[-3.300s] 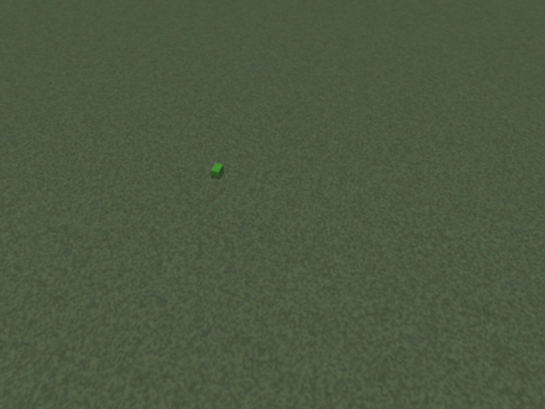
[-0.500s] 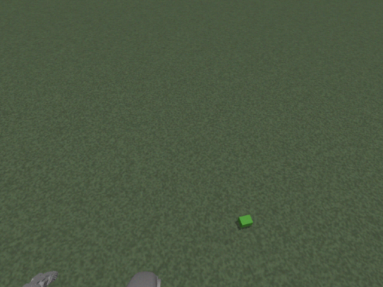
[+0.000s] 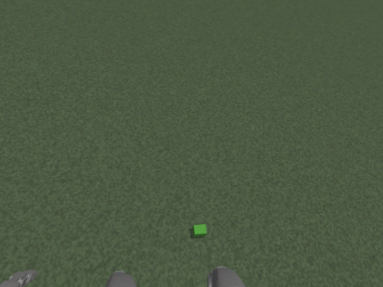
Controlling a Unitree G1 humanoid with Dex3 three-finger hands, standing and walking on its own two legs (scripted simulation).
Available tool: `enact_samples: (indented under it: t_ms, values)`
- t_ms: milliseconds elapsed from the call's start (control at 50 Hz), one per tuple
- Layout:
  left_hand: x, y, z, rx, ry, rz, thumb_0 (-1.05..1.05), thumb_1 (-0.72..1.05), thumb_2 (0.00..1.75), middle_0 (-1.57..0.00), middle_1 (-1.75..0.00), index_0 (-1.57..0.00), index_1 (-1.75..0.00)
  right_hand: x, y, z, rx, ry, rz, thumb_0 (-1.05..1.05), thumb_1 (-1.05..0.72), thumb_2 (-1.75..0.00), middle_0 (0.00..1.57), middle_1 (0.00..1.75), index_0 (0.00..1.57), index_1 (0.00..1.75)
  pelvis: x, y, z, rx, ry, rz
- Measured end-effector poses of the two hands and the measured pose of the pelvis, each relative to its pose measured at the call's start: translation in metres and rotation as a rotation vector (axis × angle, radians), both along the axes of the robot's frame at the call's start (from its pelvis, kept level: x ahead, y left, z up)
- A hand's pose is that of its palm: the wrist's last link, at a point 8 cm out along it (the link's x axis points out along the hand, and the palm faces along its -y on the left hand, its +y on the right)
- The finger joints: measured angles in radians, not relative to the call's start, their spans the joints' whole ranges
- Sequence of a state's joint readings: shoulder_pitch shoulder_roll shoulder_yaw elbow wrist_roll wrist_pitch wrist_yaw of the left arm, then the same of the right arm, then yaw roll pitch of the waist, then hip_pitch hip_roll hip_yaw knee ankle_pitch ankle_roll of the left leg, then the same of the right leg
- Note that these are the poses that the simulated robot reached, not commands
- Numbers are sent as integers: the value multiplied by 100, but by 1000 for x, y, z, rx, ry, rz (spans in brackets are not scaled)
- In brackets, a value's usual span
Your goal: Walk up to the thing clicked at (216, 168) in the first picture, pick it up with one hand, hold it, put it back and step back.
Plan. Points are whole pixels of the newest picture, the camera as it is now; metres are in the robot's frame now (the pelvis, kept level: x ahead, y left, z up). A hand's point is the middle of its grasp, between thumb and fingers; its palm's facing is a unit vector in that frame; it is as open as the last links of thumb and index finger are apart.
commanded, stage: walk up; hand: left
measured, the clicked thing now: (199, 230) +0.47 -0.15 -0.71
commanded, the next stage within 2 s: none
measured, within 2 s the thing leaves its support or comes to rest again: neither
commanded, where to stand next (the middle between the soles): +0.13 -0.46 m, yaw +10 degrees
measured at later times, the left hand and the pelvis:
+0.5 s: hand out of the picture +0.05 +0.05 -0.14, palm faces +0.09 -0.93 -0.37, open 7.4 cm; pelvis +0.06 -0.23 +0.01, yaw +7 degrees
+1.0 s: hand out of the picture +0.12 -0.21 -0.13, palm faces +0.03 -0.93 -0.37, open 7.4 cm; pelvis +0.07 -0.48 +0.00, yaw +5 degrees
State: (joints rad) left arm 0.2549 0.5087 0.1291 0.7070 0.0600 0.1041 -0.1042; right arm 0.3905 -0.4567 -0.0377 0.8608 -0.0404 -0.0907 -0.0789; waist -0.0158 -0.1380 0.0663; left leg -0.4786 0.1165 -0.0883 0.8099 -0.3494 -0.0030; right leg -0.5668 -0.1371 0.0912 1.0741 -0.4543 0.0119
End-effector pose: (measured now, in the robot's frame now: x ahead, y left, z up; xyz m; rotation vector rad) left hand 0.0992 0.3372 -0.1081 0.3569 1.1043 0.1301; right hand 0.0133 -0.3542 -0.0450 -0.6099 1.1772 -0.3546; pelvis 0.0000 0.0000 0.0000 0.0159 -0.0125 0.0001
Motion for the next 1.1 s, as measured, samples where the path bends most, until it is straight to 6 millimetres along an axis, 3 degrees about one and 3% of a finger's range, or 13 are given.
enact_samples:
  t_ms: [80,140,280,420,520,660,760,820,880,920,1000,1100]
  values:
    - [7,-48,2,54,-30,27,1,90,90,-21,-30,-20,-30,13,-78,-20,-21,26,13,1,-89,-90,21,30,22,30,6,-63,-16,-10,7,22]
    - [-11,-91,7,68,-36,69,0,91,90,-21,-30,-20,-30,36,-123,-33,-40,49,-2,1,-90,-90,21,30,21,30,12,-98,-18,-24,-3,51]
    - [-64,-168,37,42,101,191,1,90,90,-21,-30,-21,-30,109,-148,-21,75,-8,92,1,-90,-90,20,30,21,30,32,-154,22,1,8,63]
    - [-80,-220,31,40,166,246,1,90,90,-21,-30,-21,-30,150,-170,-19,120,26,185,1,-90,-90,20,30,21,30,52,-207,25,0,11,91]
    - [-51,-259,5,15,148,218,1,90,90,-21,-30,-20,-30,156,-205,-29,92,7,182,1,-90,-90,21,30,21,30,61,-238,7,33,5,121]
    - [24,-311,9,9,53,82,1,90,90,-21,-30,-21,-30,138,-282,-17,44,-82,77,1,-90,-90,21,30,21,30,63,-297,7,13,-20,80]
    - [73,-348,19,54,-96,55,1,90,90,-21,-30,-20,-30,122,-358,-18,11,-35,99,1,-90,-90,21,30,22,30,61,-362,-5,7,-11,76]
    - [85,-384,18,93,-133,48,0,90,90,-21,-30,-20,-30,117,-417,-29,-8,-7,94,1,-89,-90,21,30,22,30,62,-409,-19,4,-3,80]
    - [69,-429,14,100,-118,64,0,91,90,-20,-30,-20,-30,120,-470,-42,-40,29,58,1,-90,-90,21,30,22,30,62,-445,-27,-28,-18,101]
    - [49,-459,13,72,-62,92,0,91,90,-20,-30,-20,-30,125,-487,-42,-36,28,28,1,-90,-90,20,30,21,30,63,-460,-19,-5,-16,97]
    - [13,-506,18,26,59,131,0,90,90,-21,-30,-20,-30,138,-497,-35,37,12,46,1,-90,-90,20,29,21,30,67,-483,3,-3,2,92]
    - [-19,-535,14,16,104,207,1,90,90,-21,-30,-21,-30,146,-493,-33,136,75,112,1,-90,-90,20,30,21,30,78,-511,14,-11,14,110]
